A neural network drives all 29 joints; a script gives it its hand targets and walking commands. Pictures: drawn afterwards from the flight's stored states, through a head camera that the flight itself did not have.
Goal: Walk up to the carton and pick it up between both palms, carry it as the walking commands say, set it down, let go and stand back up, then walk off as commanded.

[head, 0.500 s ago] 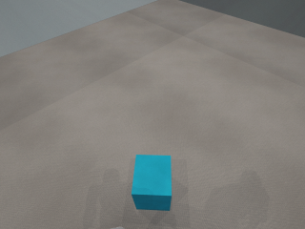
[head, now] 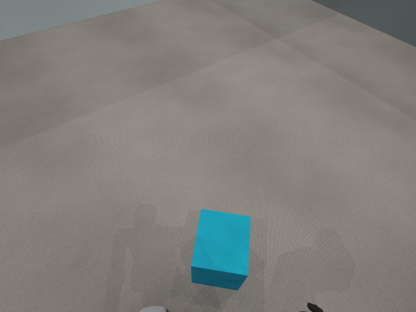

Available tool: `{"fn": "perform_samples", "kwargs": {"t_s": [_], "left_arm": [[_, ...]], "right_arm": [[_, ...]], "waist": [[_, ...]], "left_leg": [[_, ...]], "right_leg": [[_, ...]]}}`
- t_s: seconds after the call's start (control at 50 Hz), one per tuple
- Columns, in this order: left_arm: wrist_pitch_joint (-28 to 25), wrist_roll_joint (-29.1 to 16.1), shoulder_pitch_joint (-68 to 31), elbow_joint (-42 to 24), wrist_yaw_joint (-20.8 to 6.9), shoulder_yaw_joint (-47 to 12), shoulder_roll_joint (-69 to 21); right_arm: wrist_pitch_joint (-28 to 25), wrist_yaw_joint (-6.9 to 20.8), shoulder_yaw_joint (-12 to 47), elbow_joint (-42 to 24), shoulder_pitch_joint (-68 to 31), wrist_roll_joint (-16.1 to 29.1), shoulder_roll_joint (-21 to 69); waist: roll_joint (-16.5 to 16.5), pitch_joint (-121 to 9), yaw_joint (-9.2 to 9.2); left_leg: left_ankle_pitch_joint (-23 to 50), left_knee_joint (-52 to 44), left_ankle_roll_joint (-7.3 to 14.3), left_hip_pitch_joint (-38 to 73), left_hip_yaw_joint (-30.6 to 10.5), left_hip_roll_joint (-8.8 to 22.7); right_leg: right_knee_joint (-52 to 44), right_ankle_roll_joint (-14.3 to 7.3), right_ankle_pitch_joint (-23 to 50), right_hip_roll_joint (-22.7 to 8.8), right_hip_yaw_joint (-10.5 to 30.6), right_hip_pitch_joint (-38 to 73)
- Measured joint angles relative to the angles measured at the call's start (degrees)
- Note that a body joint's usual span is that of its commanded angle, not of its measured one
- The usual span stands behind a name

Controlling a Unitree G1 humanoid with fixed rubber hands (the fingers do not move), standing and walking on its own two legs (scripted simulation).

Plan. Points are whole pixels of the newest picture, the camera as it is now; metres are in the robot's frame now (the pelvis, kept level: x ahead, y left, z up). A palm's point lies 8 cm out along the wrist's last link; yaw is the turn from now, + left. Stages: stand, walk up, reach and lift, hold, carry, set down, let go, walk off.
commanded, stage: walk up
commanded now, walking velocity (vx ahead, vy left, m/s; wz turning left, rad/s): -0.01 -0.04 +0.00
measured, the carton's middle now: (219, 250) +0.42 -0.06 -0.64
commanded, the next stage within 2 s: stand in 1.22 s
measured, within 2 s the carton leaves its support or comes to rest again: neither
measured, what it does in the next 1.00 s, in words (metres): steps on the spot: left foot, then right foot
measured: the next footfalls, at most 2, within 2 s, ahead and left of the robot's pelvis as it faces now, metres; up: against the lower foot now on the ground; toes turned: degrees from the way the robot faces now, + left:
left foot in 0.02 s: +0.11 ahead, +0.16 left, +0.00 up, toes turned +6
right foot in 0.52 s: -0.02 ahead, -0.17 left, +0.00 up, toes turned +7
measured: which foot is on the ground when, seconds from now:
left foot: up 0.00-0.00, down 0.02-0.50, up 0.52-0.80, down 0.82-1.00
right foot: down 0.00-0.02, up 0.04-0.50, down 0.52-1.00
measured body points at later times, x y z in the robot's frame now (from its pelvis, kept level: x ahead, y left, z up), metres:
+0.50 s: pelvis -0.03 -0.02 -0.01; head -0.01 -0.02 +0.44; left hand +0.05 +0.25 -0.15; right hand -0.04 -0.29 -0.16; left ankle +0.07 +0.15 -0.74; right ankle -0.06 -0.15 -0.74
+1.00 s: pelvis -0.02 -0.05 +0.01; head -0.01 -0.05 +0.46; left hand -0.01 +0.17 -0.16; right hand -0.02 -0.27 -0.15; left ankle -0.05 +0.05 -0.74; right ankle -0.05 -0.15 -0.74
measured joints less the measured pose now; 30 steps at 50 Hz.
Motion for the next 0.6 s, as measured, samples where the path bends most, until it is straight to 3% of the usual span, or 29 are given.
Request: {"fn": "perform_samples", "kwargs": {"t_s": [0.02, 0.08, 0.14, 0.22, 0.28, 0.4, 0.5, 0.56, 0.6], "left_arm": [[0.26, -0.24, -0.01, -0.01, 0.0, -0.47, -0.5], [1.43, -0.77, -3.72, -1.64, 0.07, -0.62, -0.3], [2.53, -0.27, -8.4, -4.03, 0.36, 0.12, 0.49], [5.17, 0.92, -14.17, -6.39, -0.09, 1.79, 3.17], [6.41, 1.47, -17.52, -8.9, -0.61, 2.81, 4.78], [7.2, 1.28, -20.29, -11.93, -2.55, 2.89, 4.42], [5.84, 0.81, -18.6, -12.55, -2.98, 2.37, 4.47], [5.56, 0.62, -16.79, -11.4, -2.53, 1.92, 3.48], [5.22, 0.45, -15.37, -11.4, -2.01, 1.08, 2.45]], "right_arm": [[-0.33, -0.38, 0.04, -0.14, -0.46, -0.01, 0.02], [-0.94, -1.12, 0.32, 0.01, -1.21, 0.14, 2.0], [-0.61, -2.01, 0.87, -0.15, -1.04, 0.29, 3.52], [0.83, -3.42, 0.82, 0.4, 1.9, 0.3, 3.39], [2.1, -3.72, 0.27, 1.87, 4.97, -0.08, 1.84], [3.41, -3.04, -1.21, 2.19, 8.55, -1.04, -1.55], [4.05, -2.37, -1.7, 0.48, 8.46, -1.24, -2.51], [5.04, -2.49, -1.5, -0.44, 8.38, -0.61, -2.66], [5.52, -2.4, -1.52, -0.66, 8.31, -0.59, -2.62]], "waist": [[0.55, 0.46, -0.27], [-1.51, 1.63, -0.56], [-1.9, 2.36, -1.6], [-1.92, 1.26, -4.85], [-1.88, 0.4, -6.07], [0.76, -0.83, -6.78], [1.8, -1.61, -6.35], [2.19, -2.22, -5.33], [1.92, -2.76, -4.3]], "left_leg": [[3.53, -1.31, 0.47, 0.82, 0.13, 0.33], [-2.85, 0.62, 1.89, 0.29, 1.34, -0.77], [-2.87, 0.38, 2.1, 0.77, 1.96, 0.39], [-1.9, -0.48, 2.02, 1.08, 1.41, 1.49], [-1.41, -0.69, 1.77, 1.02, 0.76, 1.92], [0.22, -1.83, 1.01, 0.03, 0.21, 3.13], [0.67, -0.38, -0.69, -2.59, 0.15, 3.75], [-12.77, 9.93, 0.71, -6.62, -2.03, 2.28], [-15.12, 16.86, 1.2, -7.93, -3.19, -0.45]], "right_leg": [[2.71, 0.6, -1.56, 0.25, 0.03, -0.71], [13.72, 0.14, -8.43, -0.46, 1.38, -6.52], [24.92, -0.48, -13.05, 1.92, 1.07, -13.26], [34.82, -0.6, -10.71, 3.49, 0.24, -20.16], [37.71, -0.69, -6.05, 3.44, 0.95, -22.85], [30.19, -0.86, -3.25, 3.2, 1.29, -21.15], [12.05, -2.21, -0.94, 3.45, 0.39, -11.85], [8.54, -3.06, -0.24, 3.69, 0.14, -10.55], [5.45, -3.52, 2.13, 3.39, -0.19, -9.13]]}}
